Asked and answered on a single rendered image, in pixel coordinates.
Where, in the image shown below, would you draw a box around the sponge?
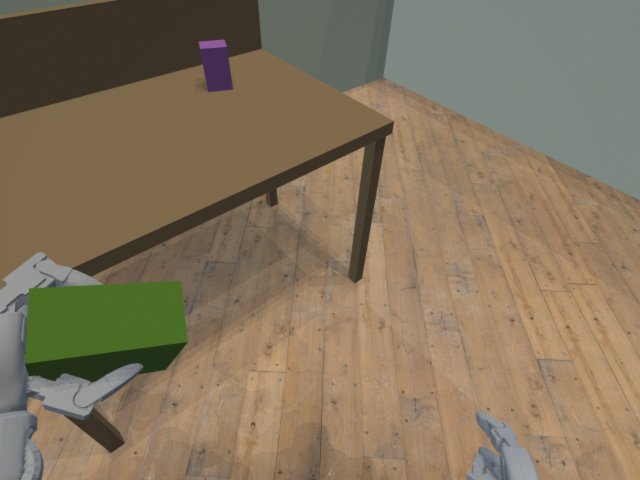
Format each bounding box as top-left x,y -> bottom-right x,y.
25,281 -> 188,382

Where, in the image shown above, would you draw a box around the left robot hand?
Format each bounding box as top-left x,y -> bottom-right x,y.
0,252 -> 144,420

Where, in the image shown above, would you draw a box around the table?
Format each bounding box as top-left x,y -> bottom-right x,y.
0,0 -> 394,453

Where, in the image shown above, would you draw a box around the right robot hand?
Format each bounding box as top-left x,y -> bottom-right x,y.
466,411 -> 541,480

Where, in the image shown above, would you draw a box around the robot left forearm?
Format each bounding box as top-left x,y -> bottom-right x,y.
0,411 -> 44,480

